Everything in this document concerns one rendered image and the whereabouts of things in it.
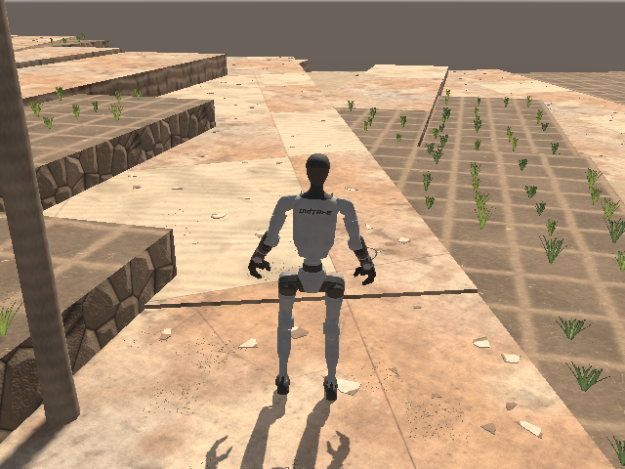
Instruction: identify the robot left thigh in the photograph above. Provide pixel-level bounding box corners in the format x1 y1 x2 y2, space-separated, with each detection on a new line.
278 271 299 330

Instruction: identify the left robot forearm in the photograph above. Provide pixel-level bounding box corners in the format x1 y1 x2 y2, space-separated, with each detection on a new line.
252 231 272 264

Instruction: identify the robot right hand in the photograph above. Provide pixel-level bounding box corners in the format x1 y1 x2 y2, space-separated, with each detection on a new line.
354 264 376 285

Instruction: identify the right robot forearm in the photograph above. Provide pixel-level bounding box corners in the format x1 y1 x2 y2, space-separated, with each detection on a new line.
354 236 373 270

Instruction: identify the right robot upper arm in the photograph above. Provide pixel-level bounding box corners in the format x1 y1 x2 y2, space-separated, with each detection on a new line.
336 197 363 251

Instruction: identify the robot right shin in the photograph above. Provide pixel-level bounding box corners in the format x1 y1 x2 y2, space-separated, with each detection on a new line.
325 322 340 388

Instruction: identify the left robot upper arm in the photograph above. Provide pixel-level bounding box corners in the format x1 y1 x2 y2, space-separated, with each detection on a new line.
264 194 296 247

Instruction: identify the robot left hand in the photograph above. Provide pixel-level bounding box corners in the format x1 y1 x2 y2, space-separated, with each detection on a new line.
248 257 271 278

